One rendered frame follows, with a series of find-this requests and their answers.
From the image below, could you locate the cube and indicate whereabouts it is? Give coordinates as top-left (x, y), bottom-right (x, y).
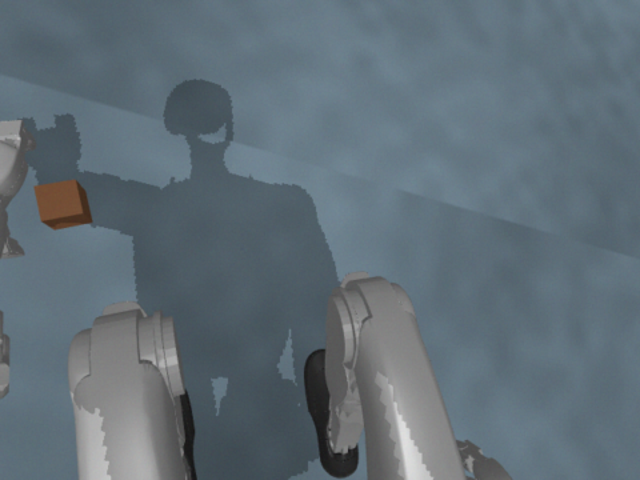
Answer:
top-left (34, 179), bottom-right (93, 230)

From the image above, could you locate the left robot hand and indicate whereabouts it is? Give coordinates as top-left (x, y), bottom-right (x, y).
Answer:
top-left (0, 120), bottom-right (37, 259)

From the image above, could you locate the right robot foot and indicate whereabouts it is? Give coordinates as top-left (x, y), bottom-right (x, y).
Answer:
top-left (304, 349), bottom-right (359, 478)

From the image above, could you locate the right robot hand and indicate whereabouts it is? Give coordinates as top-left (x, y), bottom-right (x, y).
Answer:
top-left (456, 440), bottom-right (513, 480)

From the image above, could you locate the left robot foot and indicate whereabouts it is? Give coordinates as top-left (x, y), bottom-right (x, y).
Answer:
top-left (180, 388), bottom-right (197, 480)

